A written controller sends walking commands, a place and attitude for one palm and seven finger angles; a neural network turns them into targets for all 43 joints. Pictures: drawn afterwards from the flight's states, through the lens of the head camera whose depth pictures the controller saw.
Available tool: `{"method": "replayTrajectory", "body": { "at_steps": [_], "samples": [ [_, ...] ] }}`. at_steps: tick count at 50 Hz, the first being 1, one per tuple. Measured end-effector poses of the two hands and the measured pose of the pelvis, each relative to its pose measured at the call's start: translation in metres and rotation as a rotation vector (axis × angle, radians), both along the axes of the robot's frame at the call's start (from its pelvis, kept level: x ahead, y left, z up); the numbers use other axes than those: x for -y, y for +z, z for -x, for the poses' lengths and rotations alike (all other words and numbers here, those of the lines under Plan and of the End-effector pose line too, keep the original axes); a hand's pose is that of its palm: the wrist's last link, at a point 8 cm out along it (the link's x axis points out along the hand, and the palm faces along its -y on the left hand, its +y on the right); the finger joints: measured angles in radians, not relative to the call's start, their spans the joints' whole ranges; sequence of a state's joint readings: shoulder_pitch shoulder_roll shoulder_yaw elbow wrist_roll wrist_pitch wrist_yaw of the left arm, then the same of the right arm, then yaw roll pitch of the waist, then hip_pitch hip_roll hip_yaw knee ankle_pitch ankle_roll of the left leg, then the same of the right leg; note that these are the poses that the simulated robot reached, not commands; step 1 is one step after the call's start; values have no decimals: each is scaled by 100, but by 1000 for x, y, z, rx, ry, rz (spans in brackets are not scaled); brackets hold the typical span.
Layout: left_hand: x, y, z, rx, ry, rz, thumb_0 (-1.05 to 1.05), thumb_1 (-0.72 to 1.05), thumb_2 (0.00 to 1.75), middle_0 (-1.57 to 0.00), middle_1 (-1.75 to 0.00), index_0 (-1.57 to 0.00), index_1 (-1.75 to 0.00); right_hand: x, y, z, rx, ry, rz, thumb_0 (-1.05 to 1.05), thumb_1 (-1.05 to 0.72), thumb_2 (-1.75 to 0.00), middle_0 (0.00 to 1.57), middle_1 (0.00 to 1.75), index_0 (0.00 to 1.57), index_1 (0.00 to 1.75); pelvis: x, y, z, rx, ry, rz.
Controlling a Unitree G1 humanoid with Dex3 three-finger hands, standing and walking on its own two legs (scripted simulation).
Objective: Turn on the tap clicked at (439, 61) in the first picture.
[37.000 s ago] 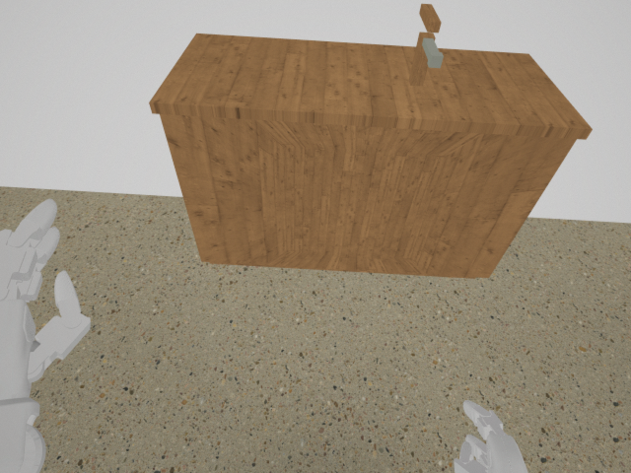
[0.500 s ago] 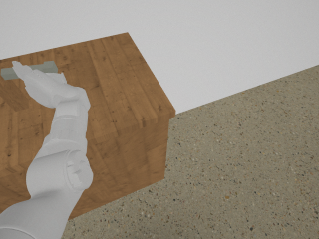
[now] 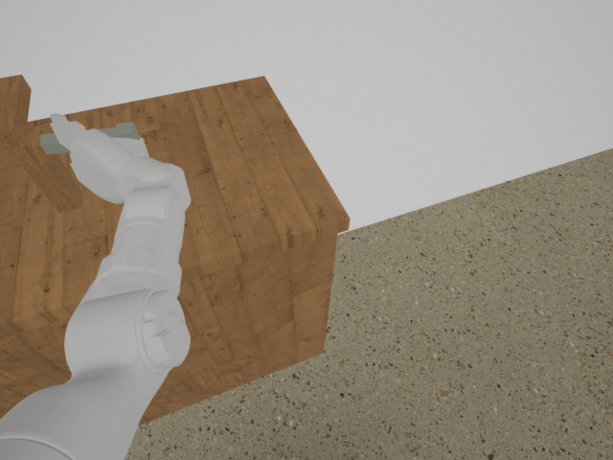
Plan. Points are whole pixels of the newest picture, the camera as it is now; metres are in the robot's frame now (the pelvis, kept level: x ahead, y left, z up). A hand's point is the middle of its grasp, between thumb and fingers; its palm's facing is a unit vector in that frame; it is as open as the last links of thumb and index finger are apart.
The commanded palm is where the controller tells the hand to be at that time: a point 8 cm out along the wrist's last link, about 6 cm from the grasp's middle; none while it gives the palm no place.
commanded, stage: lift the hand up off the lever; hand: left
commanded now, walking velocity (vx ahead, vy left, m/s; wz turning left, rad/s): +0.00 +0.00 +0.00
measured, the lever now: (127, 136) +0.55 +0.24 +0.13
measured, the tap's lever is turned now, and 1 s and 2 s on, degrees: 78 78 78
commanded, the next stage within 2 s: draw the hand back beside the body in 1.74 s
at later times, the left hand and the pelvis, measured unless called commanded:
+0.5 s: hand (129, 139) +0.48 +0.20 +0.17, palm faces +0.82 -0.56 -0.13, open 7.8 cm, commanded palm +0.43 +0.22 +0.17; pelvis -0.01 +0.00 +0.00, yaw -1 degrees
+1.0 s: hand (126, 127) +0.49 +0.20 +0.19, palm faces +0.80 -0.59 -0.12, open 7.8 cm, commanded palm +0.43 +0.22 +0.19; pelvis -0.01 +0.00 +0.01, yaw -1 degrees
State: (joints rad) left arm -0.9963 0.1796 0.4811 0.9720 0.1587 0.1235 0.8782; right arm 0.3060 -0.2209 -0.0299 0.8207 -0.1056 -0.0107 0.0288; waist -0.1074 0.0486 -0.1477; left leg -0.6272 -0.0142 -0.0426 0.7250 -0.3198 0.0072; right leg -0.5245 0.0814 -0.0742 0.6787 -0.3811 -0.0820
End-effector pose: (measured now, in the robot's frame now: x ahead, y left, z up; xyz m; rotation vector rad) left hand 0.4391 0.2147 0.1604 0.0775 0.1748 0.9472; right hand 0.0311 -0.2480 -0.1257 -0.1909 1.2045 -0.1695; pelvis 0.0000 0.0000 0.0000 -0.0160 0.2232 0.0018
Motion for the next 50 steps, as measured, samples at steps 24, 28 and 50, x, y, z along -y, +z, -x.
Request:
{"method": "replayTrajectory", "body": {
  "at_steps": [24, 28, 50],
  "samples": [
    [-2, 20, 12, 13, 24, 6, 2, 89, 90, -15, -15, -16, -15, 1, 2, 29, -9, -32, 5, 0, -91, -90, 20, 30, 20, 30, 1, 4, 12, 23, -11, 3],
    [-5, 26, 13, 25, 20, -22, 2, 90, 90, -15, -15, -15, -15, 2, 3, 27, 1, -25, 8, 0, -91, -90, 20, 30, 20, 30, 0, 4, 14, 28, -8, 3],
    [-3, 37, 8, 21, -1, 11, 2, 90, 90, -15, -15, -15, -15, -3, 7, 3, 37, -12, 5, 0, -91, -90, 20, 30, 20, 30, -3, 8, 7, 38, -9, 0]
  ]
}}
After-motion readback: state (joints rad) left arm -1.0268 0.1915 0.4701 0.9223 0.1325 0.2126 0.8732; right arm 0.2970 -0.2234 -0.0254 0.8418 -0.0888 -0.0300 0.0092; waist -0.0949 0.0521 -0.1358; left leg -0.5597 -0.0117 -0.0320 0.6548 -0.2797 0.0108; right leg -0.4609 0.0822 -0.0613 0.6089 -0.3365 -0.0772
